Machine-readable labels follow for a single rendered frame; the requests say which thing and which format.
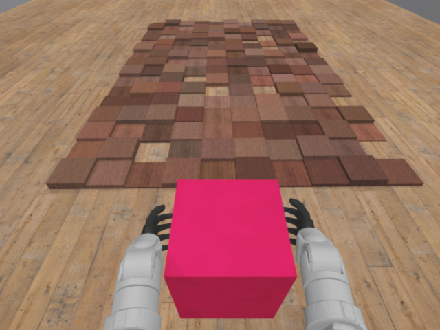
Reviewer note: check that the right robot hand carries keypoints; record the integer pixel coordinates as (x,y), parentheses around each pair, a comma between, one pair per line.
(303,218)

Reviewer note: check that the carton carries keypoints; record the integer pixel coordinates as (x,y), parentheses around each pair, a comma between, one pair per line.
(229,253)

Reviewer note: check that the left robot forearm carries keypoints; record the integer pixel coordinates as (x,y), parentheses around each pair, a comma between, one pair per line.
(137,289)

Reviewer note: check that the left robot hand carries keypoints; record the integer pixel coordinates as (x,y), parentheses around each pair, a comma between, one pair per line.
(153,219)

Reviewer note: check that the right robot forearm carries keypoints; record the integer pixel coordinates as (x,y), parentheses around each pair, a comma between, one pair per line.
(328,296)

